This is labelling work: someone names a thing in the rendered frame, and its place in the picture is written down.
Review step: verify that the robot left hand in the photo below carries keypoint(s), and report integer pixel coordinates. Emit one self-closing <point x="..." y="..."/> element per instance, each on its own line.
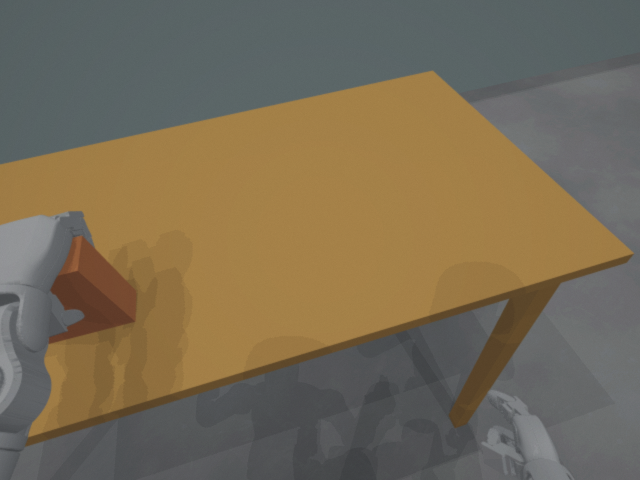
<point x="34" y="250"/>

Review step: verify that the right robot forearm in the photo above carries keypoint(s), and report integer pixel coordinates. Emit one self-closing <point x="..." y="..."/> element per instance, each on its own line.
<point x="545" y="469"/>

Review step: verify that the robot right hand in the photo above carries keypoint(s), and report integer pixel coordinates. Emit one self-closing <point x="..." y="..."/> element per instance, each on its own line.
<point x="507" y="452"/>

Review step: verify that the left robot forearm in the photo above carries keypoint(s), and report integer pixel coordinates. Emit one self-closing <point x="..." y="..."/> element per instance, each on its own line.
<point x="25" y="384"/>

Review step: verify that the sponge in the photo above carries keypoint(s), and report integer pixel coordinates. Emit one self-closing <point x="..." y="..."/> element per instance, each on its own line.
<point x="88" y="282"/>

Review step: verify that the table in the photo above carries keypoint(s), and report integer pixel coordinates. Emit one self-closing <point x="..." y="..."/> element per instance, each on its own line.
<point x="266" y="238"/>

